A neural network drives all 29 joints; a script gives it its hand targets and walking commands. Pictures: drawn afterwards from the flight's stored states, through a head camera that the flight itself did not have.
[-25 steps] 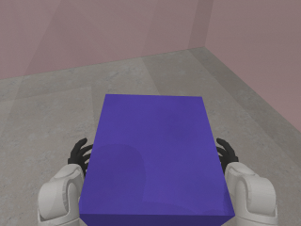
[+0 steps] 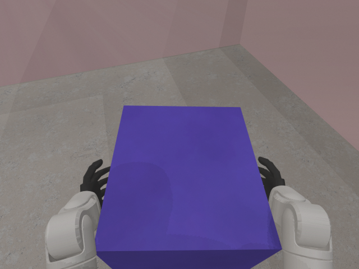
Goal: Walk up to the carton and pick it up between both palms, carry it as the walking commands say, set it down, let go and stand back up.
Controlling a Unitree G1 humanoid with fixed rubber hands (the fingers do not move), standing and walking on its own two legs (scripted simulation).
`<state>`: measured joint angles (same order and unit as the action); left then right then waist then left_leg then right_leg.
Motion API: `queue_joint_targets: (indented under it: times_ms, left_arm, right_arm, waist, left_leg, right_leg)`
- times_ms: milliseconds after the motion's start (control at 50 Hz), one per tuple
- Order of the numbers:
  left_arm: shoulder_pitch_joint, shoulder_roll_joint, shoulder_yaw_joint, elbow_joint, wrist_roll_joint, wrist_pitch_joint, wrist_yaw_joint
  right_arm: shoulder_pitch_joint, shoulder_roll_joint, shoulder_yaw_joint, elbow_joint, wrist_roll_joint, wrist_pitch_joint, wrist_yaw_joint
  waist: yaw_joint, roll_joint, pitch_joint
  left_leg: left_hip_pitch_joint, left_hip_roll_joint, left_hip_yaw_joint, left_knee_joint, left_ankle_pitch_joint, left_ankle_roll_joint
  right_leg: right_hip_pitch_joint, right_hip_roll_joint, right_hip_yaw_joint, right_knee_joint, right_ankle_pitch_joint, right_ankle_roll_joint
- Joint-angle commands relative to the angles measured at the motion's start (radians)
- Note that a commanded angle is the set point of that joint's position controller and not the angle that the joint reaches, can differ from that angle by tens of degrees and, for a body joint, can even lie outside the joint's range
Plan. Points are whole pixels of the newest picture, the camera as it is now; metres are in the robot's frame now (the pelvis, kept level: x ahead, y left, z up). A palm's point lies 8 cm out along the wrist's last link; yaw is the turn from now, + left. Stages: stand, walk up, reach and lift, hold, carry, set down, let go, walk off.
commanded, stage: carry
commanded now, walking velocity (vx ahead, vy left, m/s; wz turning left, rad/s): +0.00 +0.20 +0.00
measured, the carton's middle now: (181, 192) +0.30 +0.01 +0.01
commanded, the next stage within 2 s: none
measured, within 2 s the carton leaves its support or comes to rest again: neither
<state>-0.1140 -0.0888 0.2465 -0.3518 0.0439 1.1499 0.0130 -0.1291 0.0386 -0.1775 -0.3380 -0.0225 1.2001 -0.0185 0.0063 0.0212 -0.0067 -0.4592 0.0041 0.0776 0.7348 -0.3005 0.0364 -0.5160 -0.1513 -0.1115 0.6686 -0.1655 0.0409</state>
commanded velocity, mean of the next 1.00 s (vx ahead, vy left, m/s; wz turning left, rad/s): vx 0.00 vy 0.03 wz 0.00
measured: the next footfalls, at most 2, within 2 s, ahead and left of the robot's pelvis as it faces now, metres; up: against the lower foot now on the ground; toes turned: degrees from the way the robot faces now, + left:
none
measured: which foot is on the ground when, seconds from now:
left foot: down 0.00-1.00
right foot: down 0.00-1.00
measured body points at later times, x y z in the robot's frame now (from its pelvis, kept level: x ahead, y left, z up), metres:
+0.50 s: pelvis +0.01 -0.01 +0.01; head +0.02 -0.02 +0.46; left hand +0.28 +0.18 +0.08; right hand +0.28 -0.19 +0.07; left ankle +0.05 +0.10 -0.71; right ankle +0.11 -0.16 -0.71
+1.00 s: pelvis +0.02 -0.03 +0.01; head +0.02 -0.04 +0.46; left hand +0.29 +0.14 +0.08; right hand +0.29 -0.22 +0.07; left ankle +0.05 +0.10 -0.71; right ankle +0.11 -0.16 -0.71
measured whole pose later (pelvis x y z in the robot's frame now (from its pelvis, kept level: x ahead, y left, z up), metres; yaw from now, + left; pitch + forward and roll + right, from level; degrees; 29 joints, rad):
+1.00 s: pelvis +0.02 -0.03 +0.01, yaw -1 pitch +1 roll +0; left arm -0.11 -0.09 0.24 -0.33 0.06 1.16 0.01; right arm -0.13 0.04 -0.18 -0.32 -0.03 1.20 -0.02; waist -0.01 0.02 -0.03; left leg -0.36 0.06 0.06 0.63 -0.28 -0.02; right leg -0.43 -0.09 -0.14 0.58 -0.17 -0.01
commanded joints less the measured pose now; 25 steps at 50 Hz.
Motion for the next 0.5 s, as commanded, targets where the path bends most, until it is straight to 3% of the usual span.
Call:
queue_joint_targets:
  times_ms: [0, 40, 80, 140, 160, 180, 260, 280, 340, 380, 420, 480]
  left_arm:
    - [-0.514, -0.788, -0.802, -0.162, -0.339, 0.035, -0.217]
    - [-0.54, -0.792, -0.804, -0.192, -0.349, 0.033, -0.217]
    - [-0.493, -0.792, -0.803, -0.164, -0.338, 0.034, -0.214]
    - [-0.502, -0.797, -0.805, -0.154, -0.347, 0.033, -0.216]
    - [-0.489, -0.797, -0.799, -0.14, -0.347, 0.033, -0.218]
    - [-0.487, -0.791, -0.801, -0.149, -0.349, 0.03, -0.218]
    - [-0.52, -0.788, -0.812, -0.188, -0.351, 0.026, -0.217]
    - [-0.514, -0.795, -0.808, -0.168, -0.344, 0.029, -0.214]
    - [-0.49, -0.795, -0.807, -0.16, -0.345, 0.027, -0.215]
    - [-0.527, -0.813, -0.819, -0.167, -0.359, 0.023, -0.218]
    - [-0.521, -0.803, -0.813, -0.166, -0.347, 0.028, -0.213]
    - [-0.477, -0.796, -0.805, -0.126, -0.33, 0.032, -0.213]
  right_arm:
    - [-0.584, 0.825, 0.773, -0.224, 0.313, -0.033, 0.19]
    - [-0.601, 0.828, 0.779, -0.234, 0.319, -0.034, 0.189]
    - [-0.606, 0.817, 0.781, -0.248, 0.321, -0.033, 0.188]
    - [-0.563, 0.812, 0.769, -0.245, 0.31, -0.035, 0.188]
    - [-0.566, 0.818, 0.773, -0.237, 0.308, -0.034, 0.186]
    - [-0.581, 0.813, 0.774, -0.256, 0.316, -0.038, 0.186]
    - [-0.574, 0.813, 0.772, -0.249, 0.315, -0.035, 0.185]
    - [-0.589, 0.816, 0.774, -0.246, 0.319, -0.033, 0.187]
    - [-0.571, 0.807, 0.764, -0.252, 0.31, -0.037, 0.182]
    - [-0.593, 0.814, 0.768, -0.266, 0.315, -0.036, 0.186]
    - [-0.56, 0.813, 0.757, -0.235, 0.311, -0.033, 0.19]
    - [-0.573, 0.793, 0.762, -0.237, 0.307, -0.028, 0.191]
  waist:
    - [-0.009, 0.013, -0.368]
    - [0.002, 0.106, -0.379]
    - [0.01, 0.08, -0.39]
    - [0.008, -0.03, -0.405]
    - [0.002, -0.115, -0.4]
    - [0.0, -0.119, -0.4]
    - [0.0, 0.023, -0.4]
    - [0.005, 0.06, -0.394]
    - [0.004, 0.006, -0.421]
    - [0.002, -0.014, -0.408]
    - [0.0, 0.021, -0.4]
    - [0.0, 0.017, -0.388]
  left_leg:
    - [0.129, 0.149, -0.221, -0.284, -0.123, 0.06]
    - [0.098, 0.195, -0.234, -0.308, -0.032, 0.072]
    - [0.089, 0.175, -0.185, -0.273, 0.036, 0.06]
    - [0.055, 0.105, -0.111, -0.185, -0.05, 0.028]
    - [0.075, 0.091, -0.096, -0.151, -0.062, 0.019]
    - [0.088, 0.089, -0.109, -0.169, -0.071, 0.011]
    - [0.107, 0.185, -0.213, -0.299, -0.064, 0.033]
    - [0.099, 0.194, -0.211, -0.32, -0.072, 0.031]
    - [0.103, 0.164, -0.148, -0.278, 0.0, 0.005]
    - [0.109, 0.157, -0.14, -0.272, -0.007, -0.008]
    - [0.119, 0.16, -0.143, -0.277, -0.008, -0.009]
    - [0.123, 0.162, -0.139, -0.282, 0.004, -0.013]
  right_leg:
    - [0.1, -0.04, 0.055, -0.109, -0.208, -0.026]
    - [0.155, 0.024, -0.02, -0.013, -0.118, -0.019]
    - [0.203, 0.025, -0.016, -0.025, -0.063, -0.034]
    - [0.261, -0.072, 0.096, -0.134, -0.045, -0.054]
    - [0.238, -0.093, 0.13, -0.171, -0.044, -0.051]
    - [0.211, -0.098, 0.139, -0.176, -0.072, -0.048]
    - [0.202, 0.002, 0.02, -0.088, -0.114, -0.012]
    - [0.217, 0.019, 0.008, -0.076, -0.109, -0.012]
    - [0.307, -0.008, 0.032, -0.133, -0.015, -0.017]
    - [0.291, -0.025, 0.052, -0.148, -0.035, -0.017]
    - [0.287, -0.02, 0.055, -0.166, -0.04, -0.015]
    - [0.285, -0.02, 0.059, -0.173, -0.018, -0.016]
